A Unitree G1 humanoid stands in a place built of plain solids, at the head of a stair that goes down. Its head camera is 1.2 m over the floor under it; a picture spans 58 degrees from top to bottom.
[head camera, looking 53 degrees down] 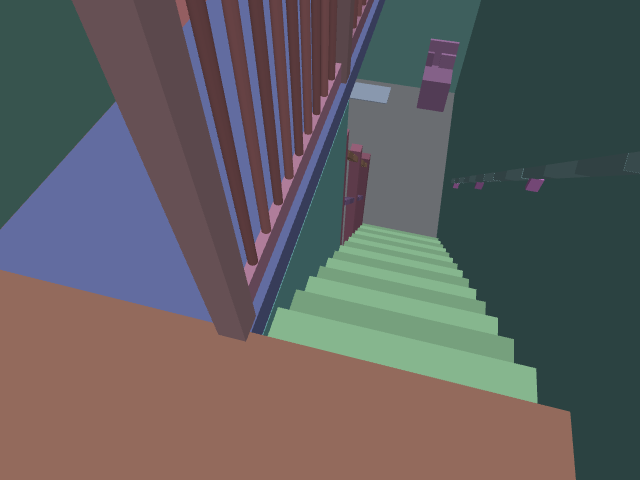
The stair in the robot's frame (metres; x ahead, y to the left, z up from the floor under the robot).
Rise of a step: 0.20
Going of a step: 0.20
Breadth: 0.90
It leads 15 degrees to the right of straight ahead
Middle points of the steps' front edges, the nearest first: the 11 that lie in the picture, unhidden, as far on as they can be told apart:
0.44 -0.23 0.00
0.64 -0.28 -0.20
0.83 -0.33 -0.40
1.02 -0.38 -0.60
1.22 -0.43 -0.80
1.41 -0.48 -1.00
1.60 -0.53 -1.20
1.80 -0.59 -1.40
1.99 -0.64 -1.60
2.18 -0.69 -1.80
2.38 -0.74 -2.00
